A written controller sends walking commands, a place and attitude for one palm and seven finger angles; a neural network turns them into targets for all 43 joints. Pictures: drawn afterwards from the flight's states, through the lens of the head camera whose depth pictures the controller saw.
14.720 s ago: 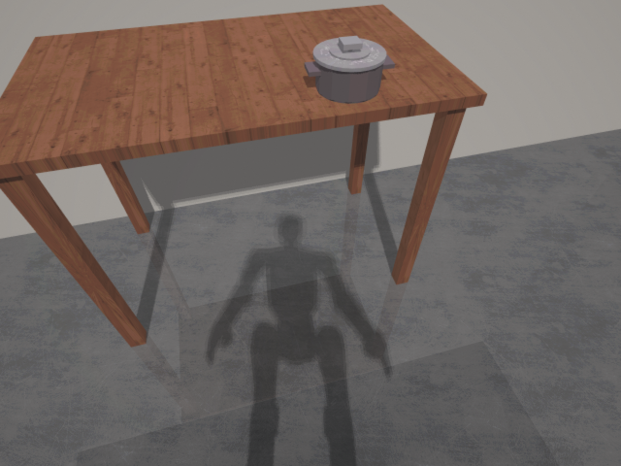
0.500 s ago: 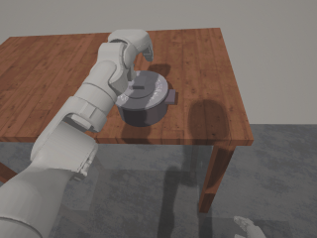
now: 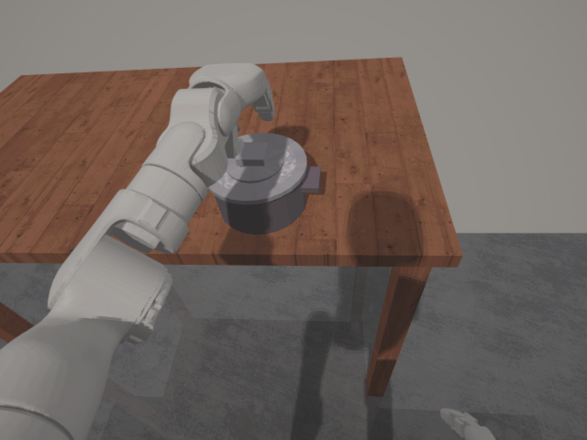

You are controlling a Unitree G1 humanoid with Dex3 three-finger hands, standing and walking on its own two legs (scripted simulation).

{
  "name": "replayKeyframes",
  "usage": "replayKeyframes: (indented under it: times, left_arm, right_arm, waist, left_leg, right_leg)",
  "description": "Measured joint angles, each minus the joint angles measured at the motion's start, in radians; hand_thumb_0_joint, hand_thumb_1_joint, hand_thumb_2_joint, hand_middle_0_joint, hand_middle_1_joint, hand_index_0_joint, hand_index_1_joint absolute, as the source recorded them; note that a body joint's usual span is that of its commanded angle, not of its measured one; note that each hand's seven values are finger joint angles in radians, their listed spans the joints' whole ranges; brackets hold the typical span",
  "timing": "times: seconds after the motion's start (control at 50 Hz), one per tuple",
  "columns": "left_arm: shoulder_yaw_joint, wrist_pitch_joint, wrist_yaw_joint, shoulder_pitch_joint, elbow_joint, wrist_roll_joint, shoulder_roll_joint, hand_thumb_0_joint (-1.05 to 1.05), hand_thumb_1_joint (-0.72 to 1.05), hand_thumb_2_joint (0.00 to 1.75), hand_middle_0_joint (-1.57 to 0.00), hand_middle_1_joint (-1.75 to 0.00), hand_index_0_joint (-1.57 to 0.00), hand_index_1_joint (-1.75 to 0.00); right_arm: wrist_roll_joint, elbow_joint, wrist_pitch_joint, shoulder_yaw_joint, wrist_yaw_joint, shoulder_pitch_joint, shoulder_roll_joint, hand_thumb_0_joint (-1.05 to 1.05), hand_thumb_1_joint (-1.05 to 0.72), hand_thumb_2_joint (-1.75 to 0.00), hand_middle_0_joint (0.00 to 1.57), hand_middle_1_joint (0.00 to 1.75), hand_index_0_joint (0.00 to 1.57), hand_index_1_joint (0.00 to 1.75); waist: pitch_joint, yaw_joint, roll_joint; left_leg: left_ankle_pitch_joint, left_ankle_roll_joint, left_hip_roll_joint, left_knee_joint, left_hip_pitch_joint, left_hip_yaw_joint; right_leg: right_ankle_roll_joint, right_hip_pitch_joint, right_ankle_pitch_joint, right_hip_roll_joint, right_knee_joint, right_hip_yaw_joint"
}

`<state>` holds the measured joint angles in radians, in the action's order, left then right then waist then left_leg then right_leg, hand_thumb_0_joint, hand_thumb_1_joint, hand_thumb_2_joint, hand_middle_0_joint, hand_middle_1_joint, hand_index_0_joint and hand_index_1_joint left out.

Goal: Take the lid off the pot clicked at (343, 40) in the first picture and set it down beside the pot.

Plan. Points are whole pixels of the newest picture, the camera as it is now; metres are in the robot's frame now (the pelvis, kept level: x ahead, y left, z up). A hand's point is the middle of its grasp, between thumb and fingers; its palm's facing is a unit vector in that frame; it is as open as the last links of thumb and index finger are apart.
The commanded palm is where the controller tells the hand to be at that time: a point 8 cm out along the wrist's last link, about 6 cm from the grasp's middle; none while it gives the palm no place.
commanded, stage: lower the open fingers around the knob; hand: left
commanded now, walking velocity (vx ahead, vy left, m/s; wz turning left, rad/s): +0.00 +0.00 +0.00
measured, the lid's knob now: (252, 153) +0.50 +0.08 +0.14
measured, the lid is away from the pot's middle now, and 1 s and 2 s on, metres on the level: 0.00 0.00 0.00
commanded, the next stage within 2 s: close the fingers and squeeze the knob in 0.98 s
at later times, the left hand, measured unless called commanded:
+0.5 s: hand (238, 146) +0.46 +0.09 +0.18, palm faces -0.30 -0.01 -0.96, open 9.7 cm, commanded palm +0.44 +0.09 +0.24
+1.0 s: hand (237, 156) +0.46 +0.09 +0.16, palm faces -0.27 -0.02 -0.96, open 10.2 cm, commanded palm +0.43 +0.09 +0.22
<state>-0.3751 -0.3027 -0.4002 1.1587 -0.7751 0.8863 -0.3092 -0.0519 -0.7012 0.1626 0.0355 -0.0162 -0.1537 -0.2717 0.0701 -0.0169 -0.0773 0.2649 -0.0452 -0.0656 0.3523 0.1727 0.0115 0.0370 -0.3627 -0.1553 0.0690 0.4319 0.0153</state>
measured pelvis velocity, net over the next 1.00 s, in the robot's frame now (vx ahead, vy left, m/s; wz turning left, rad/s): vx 0.01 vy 0.00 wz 0.00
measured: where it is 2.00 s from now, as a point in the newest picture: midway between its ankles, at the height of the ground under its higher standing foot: outside the picture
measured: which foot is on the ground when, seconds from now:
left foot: down 0.00-1.00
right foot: down 0.00-1.00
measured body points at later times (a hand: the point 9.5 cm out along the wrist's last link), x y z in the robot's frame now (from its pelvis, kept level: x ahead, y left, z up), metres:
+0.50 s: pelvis +0.00 +0.00 +0.00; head +0.02 -0.04 +0.45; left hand +0.47 +0.08 +0.23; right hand +0.12 -0.24 -0.14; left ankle -0.06 +0.09 -0.74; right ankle +0.04 -0.15 -0.74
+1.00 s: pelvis +0.01 +0.00 +0.00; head +0.02 -0.03 +0.45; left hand +0.47 +0.09 +0.22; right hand +0.14 -0.23 -0.14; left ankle -0.06 +0.09 -0.74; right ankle +0.04 -0.15 -0.74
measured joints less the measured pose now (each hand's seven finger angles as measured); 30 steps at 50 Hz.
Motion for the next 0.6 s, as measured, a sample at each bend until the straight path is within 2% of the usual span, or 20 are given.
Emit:
replayKeyframes:
  times: [0.24, 0.32, 0.5, 0.6]
  left_arm:
    - [-0.015, -0.005, -0.018, 0.014, -0.048, -0.002, 0.008, 0.00, -0.35, 1.70, -0.91, -0.08, -0.91, -0.08]
    - [0.013, 0.005, -0.018, 0.013, -0.080, -0.002, 0.012, 0.00, -0.35, 1.70, -0.91, -0.08, -0.91, -0.08]
    - [0.024, 0.012, -0.019, -0.008, -0.090, -0.008, -0.001, 0.00, -0.35, 1.70, -0.90, -0.08, -0.90, -0.08]
    - [0.025, 0.014, -0.009, -0.028, -0.072, -0.010, 0.004, 0.00, -0.35, 1.70, -0.90, -0.08, -0.89, -0.08]
  right_arm:
    - [-0.001, 0.010, -0.005, 0.008, 0.013, 0.008, 0.009, 0.01, -0.91, -0.90, 0.20, 0.30, 0.20, 0.30]
    - [0.002, 0.002, -0.009, 0.013, 0.020, 0.001, 0.011, 0.01, -0.91, -0.90, 0.20, 0.30, 0.20, 0.30]
    - [0.005, -0.007, -0.015, 0.003, 0.022, -0.032, 0.005, 0.01, -0.91, -0.90, 0.20, 0.30, 0.20, 0.30]
    - [0.004, -0.016, -0.016, -0.005, 0.014, -0.044, -0.002, 0.01, -0.91, -0.90, 0.20, 0.30, 0.20, 0.30]
  waist:
    - [-0.004, -0.007, 0.004]
    - [-0.002, -0.013, 0.003]
    - [-0.007, -0.022, 0.004]
    - [0.001, -0.020, 0.003]
  left_leg:
    - [-0.002, 0.002, 0.000, 0.006, 0.008, 0.000]
    - [0.000, 0.002, 0.001, 0.008, 0.011, 0.003]
    - [0.004, 0.001, 0.003, 0.013, 0.018, 0.005]
    - [0.007, 0.000, 0.003, 0.014, 0.020, 0.003]
  right_leg:
    - [-0.003, -0.008, 0.002, 0.000, 0.007, 0.000]
    - [-0.002, -0.013, 0.001, -0.001, 0.010, 0.003]
    - [-0.002, -0.019, -0.001, -0.004, 0.010, 0.004]
    - [0.000, -0.018, -0.003, -0.003, 0.008, 0.002]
